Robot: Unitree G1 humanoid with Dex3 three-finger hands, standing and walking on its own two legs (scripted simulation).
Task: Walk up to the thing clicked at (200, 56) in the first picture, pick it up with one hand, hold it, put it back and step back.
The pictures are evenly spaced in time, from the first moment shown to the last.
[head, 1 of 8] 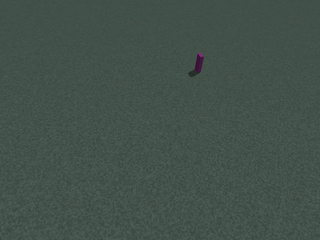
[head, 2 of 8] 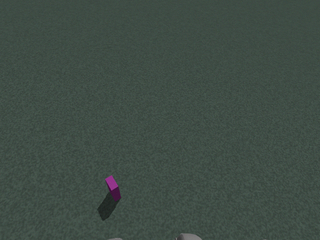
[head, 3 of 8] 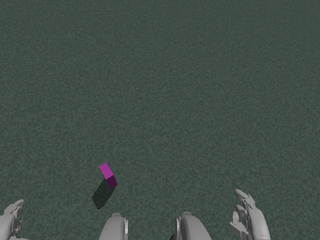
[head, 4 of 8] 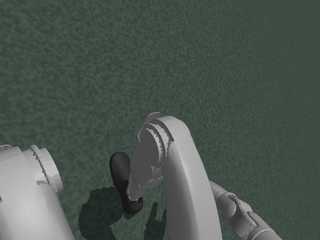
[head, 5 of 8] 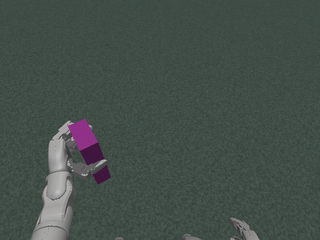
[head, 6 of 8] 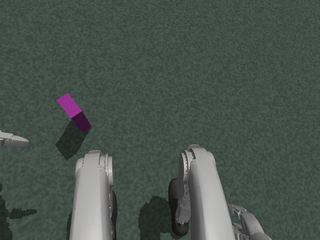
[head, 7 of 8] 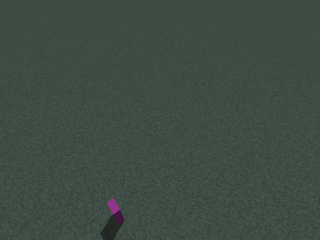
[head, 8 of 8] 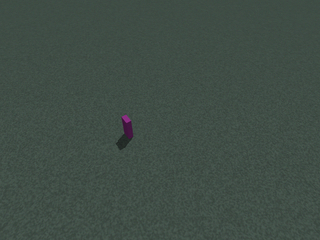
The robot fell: no
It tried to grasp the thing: yes
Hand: left
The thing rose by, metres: 0.64
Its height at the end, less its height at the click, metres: +0.00
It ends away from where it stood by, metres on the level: 0.03
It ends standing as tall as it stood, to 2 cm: yes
